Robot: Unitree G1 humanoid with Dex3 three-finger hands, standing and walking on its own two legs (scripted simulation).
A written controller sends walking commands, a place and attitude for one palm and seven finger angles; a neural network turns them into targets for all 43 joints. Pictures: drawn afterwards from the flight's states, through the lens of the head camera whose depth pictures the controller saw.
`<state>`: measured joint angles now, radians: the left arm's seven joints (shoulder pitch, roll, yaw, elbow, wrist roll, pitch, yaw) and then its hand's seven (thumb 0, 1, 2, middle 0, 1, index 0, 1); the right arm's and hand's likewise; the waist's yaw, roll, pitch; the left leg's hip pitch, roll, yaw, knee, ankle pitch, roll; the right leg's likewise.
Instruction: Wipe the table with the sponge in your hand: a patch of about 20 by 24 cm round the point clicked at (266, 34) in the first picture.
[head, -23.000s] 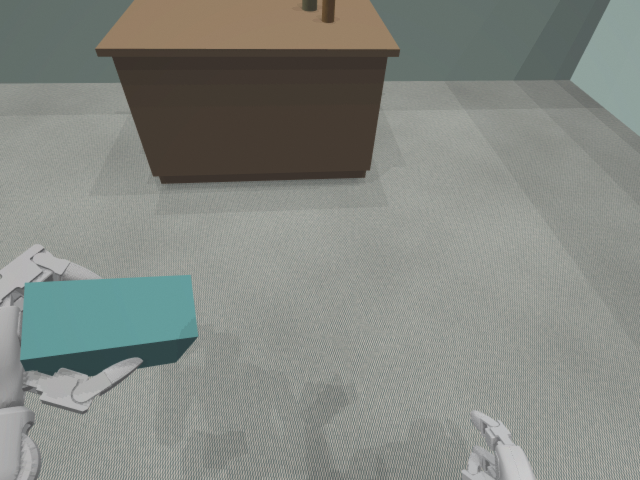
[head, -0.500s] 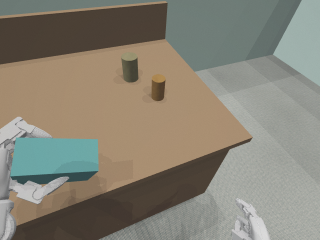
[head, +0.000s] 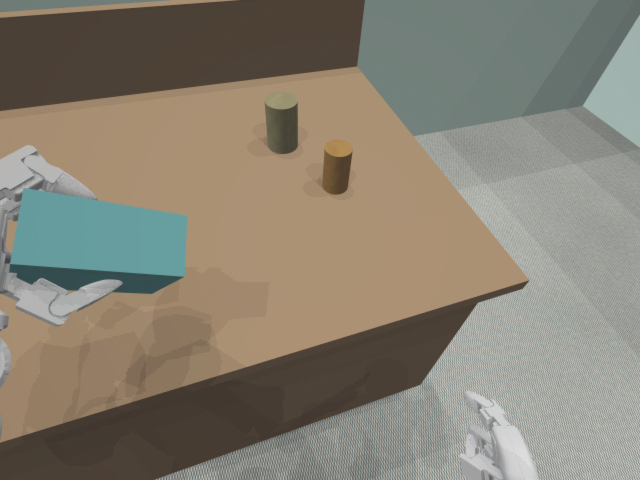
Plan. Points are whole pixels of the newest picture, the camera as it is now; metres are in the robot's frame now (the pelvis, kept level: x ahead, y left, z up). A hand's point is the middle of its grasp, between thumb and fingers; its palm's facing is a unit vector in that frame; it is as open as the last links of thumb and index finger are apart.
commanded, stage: turn the palm down, sponge in hand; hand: left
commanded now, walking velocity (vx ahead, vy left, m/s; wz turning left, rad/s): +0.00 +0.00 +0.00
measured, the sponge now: (124, 253) +0.28 +0.24 +0.16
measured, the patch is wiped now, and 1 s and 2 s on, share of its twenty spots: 0.00 0.00 0.00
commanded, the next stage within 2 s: none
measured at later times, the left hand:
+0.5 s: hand (80, 316) +0.22 +0.26 +0.14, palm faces +0.37 -0.59 -0.72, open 10.2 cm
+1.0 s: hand (133, 333) +0.22 +0.22 +0.10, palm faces +0.16 -0.40 -0.90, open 10.2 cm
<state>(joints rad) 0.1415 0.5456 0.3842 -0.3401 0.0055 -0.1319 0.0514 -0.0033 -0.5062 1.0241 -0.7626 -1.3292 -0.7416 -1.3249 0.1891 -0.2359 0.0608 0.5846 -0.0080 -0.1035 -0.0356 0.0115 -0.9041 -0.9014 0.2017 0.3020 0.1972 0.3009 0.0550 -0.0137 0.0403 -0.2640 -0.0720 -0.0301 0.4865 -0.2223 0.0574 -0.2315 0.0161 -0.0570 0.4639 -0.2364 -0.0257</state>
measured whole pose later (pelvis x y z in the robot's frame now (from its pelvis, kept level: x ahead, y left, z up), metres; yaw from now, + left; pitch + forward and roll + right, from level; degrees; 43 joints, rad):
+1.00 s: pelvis +0.00 -0.05 -0.02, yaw -1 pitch +1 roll +0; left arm 0.37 0.56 0.21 -0.32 0.43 0.11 0.07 0.00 -0.50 1.03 -0.76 -1.32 -0.74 -1.32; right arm 0.16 -0.31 0.01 0.60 0.03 -0.03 -0.13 0.01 -0.91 -0.90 0.20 0.30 0.20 0.30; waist 0.07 0.08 -0.02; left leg -0.36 -0.02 -0.03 0.66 -0.32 0.00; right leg -0.34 0.07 -0.06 0.65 -0.33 -0.09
